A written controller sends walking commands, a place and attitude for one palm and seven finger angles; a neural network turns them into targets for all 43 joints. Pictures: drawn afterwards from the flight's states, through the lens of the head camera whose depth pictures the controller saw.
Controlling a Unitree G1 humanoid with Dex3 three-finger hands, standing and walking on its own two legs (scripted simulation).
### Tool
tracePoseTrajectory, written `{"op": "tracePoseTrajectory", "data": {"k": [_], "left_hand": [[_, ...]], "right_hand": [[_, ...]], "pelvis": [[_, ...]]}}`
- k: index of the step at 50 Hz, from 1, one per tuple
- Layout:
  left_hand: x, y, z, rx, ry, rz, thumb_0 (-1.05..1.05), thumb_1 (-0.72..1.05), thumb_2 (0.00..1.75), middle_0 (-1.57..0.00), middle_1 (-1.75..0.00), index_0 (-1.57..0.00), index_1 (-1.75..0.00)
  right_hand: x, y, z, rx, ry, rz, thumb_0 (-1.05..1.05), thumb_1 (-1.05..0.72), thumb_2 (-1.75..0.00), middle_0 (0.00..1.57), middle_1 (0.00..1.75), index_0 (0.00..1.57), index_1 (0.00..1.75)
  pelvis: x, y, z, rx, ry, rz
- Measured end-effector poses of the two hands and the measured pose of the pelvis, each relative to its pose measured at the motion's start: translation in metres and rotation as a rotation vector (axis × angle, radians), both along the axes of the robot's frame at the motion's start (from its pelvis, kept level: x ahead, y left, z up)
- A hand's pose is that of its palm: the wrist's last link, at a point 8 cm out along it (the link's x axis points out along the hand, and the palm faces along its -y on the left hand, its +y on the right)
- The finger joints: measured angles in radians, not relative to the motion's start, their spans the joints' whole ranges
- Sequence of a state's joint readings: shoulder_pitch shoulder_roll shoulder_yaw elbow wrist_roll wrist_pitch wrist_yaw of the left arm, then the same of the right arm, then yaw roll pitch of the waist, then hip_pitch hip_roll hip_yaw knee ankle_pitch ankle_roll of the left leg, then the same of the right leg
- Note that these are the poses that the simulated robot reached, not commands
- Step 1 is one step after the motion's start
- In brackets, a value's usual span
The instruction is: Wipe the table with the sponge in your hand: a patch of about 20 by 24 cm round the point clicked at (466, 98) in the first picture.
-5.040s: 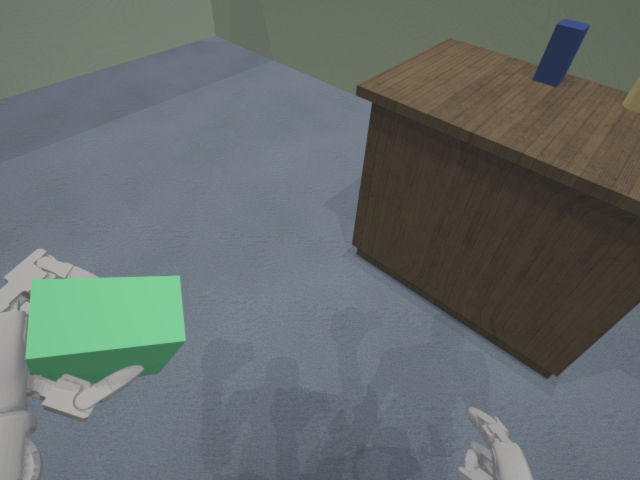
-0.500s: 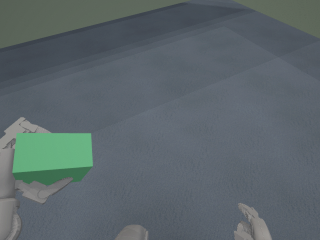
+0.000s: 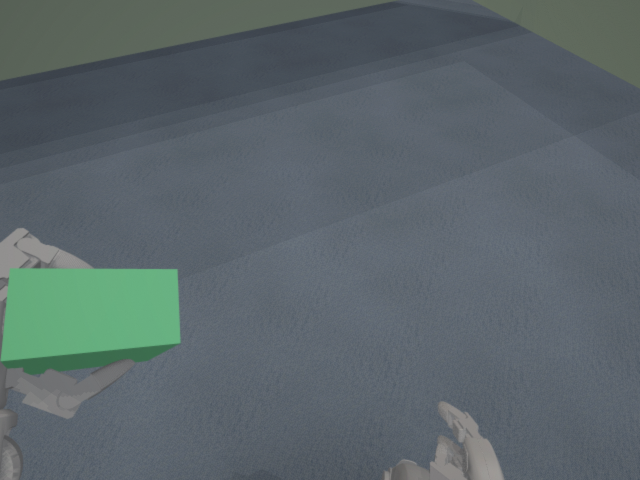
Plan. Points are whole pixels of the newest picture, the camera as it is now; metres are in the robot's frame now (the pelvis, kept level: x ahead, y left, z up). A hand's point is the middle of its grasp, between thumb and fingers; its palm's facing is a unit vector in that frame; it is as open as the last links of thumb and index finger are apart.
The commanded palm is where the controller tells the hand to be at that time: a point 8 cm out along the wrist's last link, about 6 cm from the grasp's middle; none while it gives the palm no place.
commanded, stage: walk to a spot facing it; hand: left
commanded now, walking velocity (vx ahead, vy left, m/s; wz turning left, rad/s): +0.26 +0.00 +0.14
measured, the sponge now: (116, 323) +0.22 +0.20 +0.16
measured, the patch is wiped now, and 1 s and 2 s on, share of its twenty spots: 0.00 0.00 0.00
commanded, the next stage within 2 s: turn to face it in 0.14 s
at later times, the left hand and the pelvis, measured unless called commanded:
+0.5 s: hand (94, 258) +0.28 +0.24 +0.18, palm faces +0.46 -0.77 -0.43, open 10.7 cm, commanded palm +0.22 +0.29 +0.18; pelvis +0.09 -0.01 -0.02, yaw +8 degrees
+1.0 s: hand (75, 369) +0.18 +0.22 +0.16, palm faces +0.65 -0.59 -0.48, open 10.7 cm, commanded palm +0.11 +0.24 +0.18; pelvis +0.07 -0.08 -0.01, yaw +23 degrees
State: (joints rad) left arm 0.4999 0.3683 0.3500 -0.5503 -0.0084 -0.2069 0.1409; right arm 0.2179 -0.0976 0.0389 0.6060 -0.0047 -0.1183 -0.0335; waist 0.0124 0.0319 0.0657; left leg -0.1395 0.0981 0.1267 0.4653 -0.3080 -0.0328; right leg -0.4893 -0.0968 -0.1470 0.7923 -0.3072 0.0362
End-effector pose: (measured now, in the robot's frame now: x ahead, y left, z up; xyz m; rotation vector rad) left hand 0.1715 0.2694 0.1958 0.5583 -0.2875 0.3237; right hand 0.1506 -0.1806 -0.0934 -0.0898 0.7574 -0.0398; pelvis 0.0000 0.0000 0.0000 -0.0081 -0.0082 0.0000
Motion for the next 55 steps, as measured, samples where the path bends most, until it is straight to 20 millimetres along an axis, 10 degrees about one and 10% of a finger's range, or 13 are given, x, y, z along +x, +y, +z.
{"op": "tracePoseTrajectory", "data": {"k": [8, 18, 29, 40, 55], "left_hand": [[0.04, -0.024, -0.01, 0.051, 0.006, 0.045, -0.01, -0.54, 1.03, -0.65, -1.39, -0.66, -1.39], [0.055, -0.02, -0.009, 0.015, 0.068, 0.066, -0.01, -0.54, 1.03, -0.65, -1.39, -0.66, -1.39], [0.066, 0.028, -0.008, 0.016, -0.093, 0.107, -0.01, -0.54, 1.03, -0.65, -1.39, -0.66, -1.39], [0.011, 0.009, 0.005, 0.017, 0.04, 0.223, -0.01, -0.54, 1.03, -0.65, -1.39, -0.66, -1.39], [-0.063, -0.049, -0.018, -0.099, 0.136, 0.489, -0.01, -0.54, 1.03, -0.65, -1.39, -0.66, -1.39]], "right_hand": [[0.053, -0.043, -0.037, -0.023, 0.062, 0.038, 0.01, -0.9, -0.9, 0.21, 0.3, 0.2, 0.3], [0.093, -0.103, 0.009, -0.215, 0.062, 0.0, 0.01, -0.91, -0.9, 0.2, 0.3, 0.2, 0.3], [0.136, -0.048, 0.014, -0.226, -0.006, 0.057, 0.01, -0.91, -0.9, 0.19, 0.3, 0.19, 0.3], [0.146, 0.021, 0.004, -0.015, -0.003, 0.297, 0.01, -0.9, -0.9, 0.2, 0.3, 0.2, 0.3], [0.154, -0.068, -0.002, -0.128, 0.016, 0.376, 0.01, -0.9, -0.9, 0.2, 0.3, 0.2, 0.3]], "pelvis": [[0.036, -0.029, -0.021, 0.012, -0.038, 0.047], [0.072, -0.034, -0.001, 0.04, -0.007, 0.081], [0.096, -0.007, -0.015, 0.002, -0.015, 0.169], [0.09, -0.027, -0.002, -0.038, 0.017, 0.278], [0.064, -0.096, 0.004, 0.068, 0.005, 0.453]]}}
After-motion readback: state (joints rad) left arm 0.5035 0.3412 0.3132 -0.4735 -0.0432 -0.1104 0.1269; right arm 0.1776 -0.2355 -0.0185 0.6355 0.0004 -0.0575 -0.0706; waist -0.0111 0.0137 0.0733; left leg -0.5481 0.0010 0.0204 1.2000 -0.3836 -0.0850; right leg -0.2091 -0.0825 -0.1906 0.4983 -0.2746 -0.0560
